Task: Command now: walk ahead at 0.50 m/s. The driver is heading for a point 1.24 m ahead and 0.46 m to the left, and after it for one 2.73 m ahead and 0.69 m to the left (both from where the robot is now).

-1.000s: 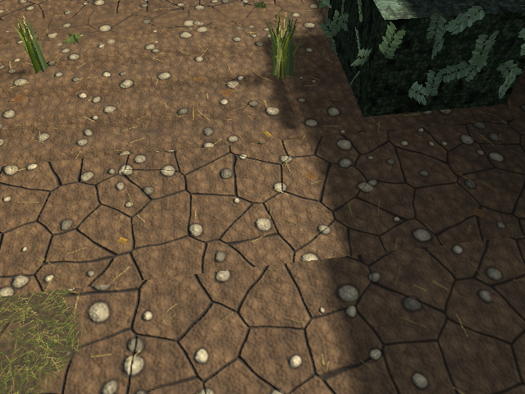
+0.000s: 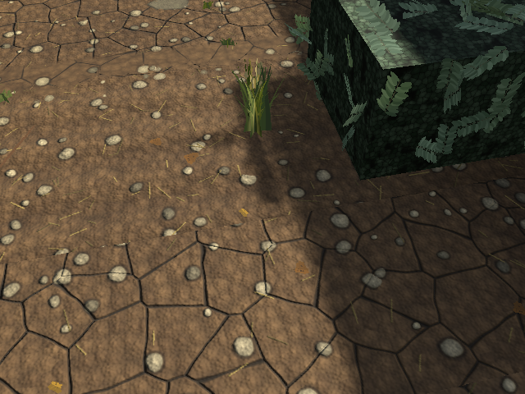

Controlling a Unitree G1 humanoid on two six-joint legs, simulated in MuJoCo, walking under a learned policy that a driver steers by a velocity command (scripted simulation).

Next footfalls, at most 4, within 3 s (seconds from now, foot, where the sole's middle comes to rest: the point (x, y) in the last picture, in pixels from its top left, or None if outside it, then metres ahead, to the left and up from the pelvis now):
0.14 right None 0.29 -0.14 -0.77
0.88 left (195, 376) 0.63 0.19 -0.93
1.24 right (228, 277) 0.96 0.09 -0.93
1.74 left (120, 285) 0.95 0.44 -0.93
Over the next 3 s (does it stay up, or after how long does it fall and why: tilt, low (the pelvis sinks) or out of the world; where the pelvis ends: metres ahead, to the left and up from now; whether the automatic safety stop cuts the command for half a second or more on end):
stays up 1.18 0.55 -0.15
